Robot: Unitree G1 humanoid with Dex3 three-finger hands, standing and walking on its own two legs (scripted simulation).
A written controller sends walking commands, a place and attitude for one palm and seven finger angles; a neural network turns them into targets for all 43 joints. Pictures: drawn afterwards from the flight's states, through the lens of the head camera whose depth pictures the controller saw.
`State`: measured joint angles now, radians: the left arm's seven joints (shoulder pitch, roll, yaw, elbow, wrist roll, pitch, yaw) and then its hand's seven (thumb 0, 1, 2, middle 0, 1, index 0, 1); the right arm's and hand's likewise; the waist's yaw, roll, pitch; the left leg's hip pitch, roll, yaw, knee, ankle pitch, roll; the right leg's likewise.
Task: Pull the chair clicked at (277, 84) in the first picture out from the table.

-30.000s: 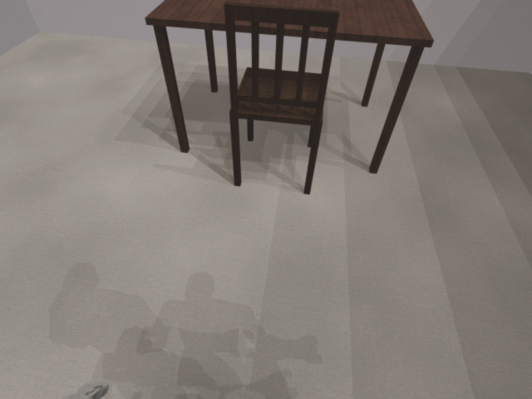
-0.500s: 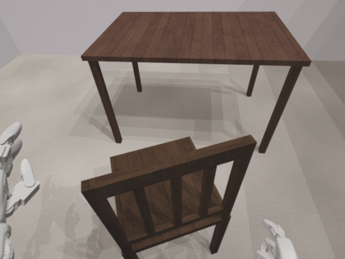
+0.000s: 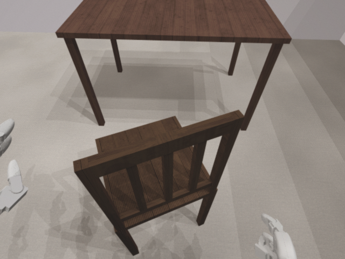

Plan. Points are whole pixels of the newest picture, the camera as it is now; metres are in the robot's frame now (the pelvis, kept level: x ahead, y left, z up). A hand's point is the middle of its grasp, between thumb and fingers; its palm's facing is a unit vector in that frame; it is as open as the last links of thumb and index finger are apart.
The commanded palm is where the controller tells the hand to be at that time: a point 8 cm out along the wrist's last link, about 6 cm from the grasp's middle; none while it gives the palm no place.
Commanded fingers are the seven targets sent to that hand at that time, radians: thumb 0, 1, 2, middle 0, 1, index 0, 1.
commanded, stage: step back with the hand held close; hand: left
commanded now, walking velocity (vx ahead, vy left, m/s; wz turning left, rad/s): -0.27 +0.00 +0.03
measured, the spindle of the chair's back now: (167, 177) +0.35 +0.04 -0.08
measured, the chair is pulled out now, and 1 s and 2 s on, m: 0.58 0.58 0.58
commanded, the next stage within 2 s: stop stepping back and stand still in 1.24 s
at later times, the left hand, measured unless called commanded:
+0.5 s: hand out of the picture +0.13 +0.26 +0.17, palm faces +0.45 -0.72 -0.53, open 7.4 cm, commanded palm +0.07 +0.29 +0.18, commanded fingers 0.00 0.90 0.90 -0.20 -0.30 -0.20 -0.30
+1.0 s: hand out of the picture +0.09 +0.25 +0.18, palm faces +0.53 -0.66 -0.54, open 7.4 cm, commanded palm +0.03 +0.28 +0.18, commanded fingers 0.00 0.90 0.90 -0.20 -0.30 -0.20 -0.30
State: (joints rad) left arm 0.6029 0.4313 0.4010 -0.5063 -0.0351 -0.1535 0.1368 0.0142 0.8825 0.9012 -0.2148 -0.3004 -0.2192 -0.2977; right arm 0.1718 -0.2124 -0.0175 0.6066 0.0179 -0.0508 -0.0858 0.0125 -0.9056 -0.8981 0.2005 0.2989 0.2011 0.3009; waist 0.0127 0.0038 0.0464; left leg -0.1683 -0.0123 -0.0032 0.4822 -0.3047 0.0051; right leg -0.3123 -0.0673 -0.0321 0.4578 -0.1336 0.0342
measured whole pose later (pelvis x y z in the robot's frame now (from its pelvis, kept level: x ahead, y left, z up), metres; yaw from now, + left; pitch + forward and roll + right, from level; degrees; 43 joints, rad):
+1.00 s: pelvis -0.09 -0.03 -0.02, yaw +4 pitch +3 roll -1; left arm 0.56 0.49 0.53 -0.59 -0.02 -0.26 0.17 0.01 0.88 0.90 -0.21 -0.30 -0.22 -0.30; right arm 0.20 -0.16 -0.03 0.65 0.00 -0.18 -0.06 0.01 -0.90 -0.90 0.20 0.30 0.20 0.30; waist 0.03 -0.02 0.00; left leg -0.48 0.08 -0.01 0.67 -0.24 -0.05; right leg -0.33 0.00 -0.02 0.66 -0.37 0.01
